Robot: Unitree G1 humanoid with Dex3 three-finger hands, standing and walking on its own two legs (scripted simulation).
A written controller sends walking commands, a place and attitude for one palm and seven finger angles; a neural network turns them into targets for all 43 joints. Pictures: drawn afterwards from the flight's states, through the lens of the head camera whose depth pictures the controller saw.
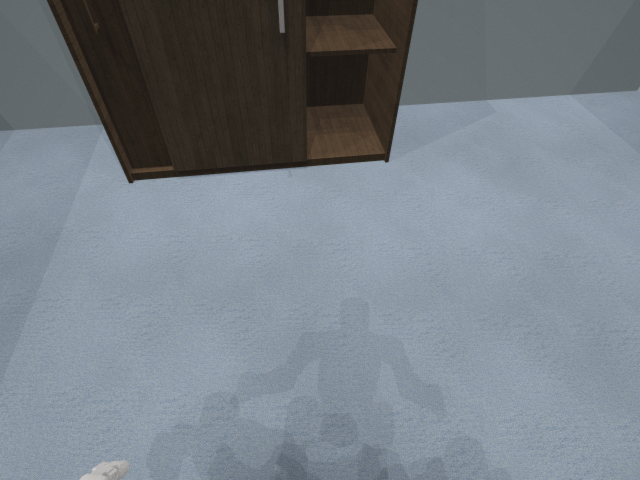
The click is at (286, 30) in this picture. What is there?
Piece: wardrobe's sliding door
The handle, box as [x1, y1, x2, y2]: [278, 0, 284, 32]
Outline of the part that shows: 278,0 280,32 284,32 283,3 282,0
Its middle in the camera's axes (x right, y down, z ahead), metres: -0.15 -0.90 +1.34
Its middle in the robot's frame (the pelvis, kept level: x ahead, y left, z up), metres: +1.61 +0.23 +0.08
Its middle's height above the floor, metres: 0.85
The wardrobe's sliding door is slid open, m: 0.42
